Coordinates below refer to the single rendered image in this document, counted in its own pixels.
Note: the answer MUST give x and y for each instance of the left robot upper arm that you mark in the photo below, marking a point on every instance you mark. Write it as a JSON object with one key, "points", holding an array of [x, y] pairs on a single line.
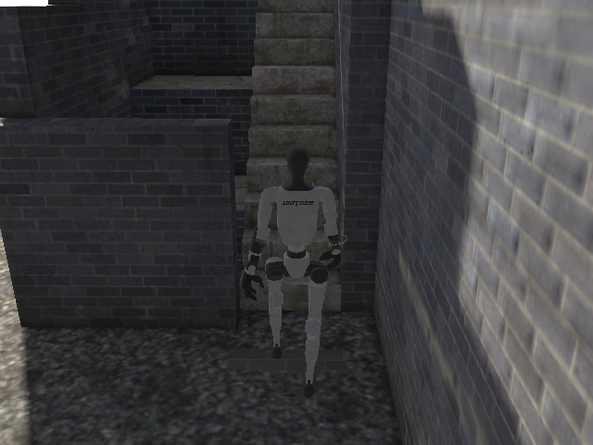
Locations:
{"points": [[264, 214]]}

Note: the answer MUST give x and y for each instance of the robot right hand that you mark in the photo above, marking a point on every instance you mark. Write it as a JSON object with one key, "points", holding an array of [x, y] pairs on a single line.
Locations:
{"points": [[328, 255]]}

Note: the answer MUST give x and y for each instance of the robot left hand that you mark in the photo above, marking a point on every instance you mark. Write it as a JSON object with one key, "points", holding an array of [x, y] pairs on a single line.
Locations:
{"points": [[246, 284]]}

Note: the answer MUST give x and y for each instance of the robot right thigh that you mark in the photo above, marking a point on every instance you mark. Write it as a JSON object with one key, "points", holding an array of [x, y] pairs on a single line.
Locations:
{"points": [[318, 274]]}

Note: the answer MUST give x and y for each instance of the left robot forearm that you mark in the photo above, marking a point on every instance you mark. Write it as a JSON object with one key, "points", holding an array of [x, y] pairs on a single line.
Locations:
{"points": [[254, 253]]}

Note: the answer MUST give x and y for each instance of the right robot forearm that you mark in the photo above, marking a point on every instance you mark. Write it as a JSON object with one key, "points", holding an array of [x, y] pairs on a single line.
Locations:
{"points": [[334, 242]]}

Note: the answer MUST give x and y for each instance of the right robot upper arm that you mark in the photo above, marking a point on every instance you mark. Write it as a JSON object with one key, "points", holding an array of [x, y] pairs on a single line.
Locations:
{"points": [[326, 196]]}

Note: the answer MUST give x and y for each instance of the right robot foot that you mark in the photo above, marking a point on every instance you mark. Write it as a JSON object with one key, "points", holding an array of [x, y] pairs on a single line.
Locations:
{"points": [[308, 389]]}

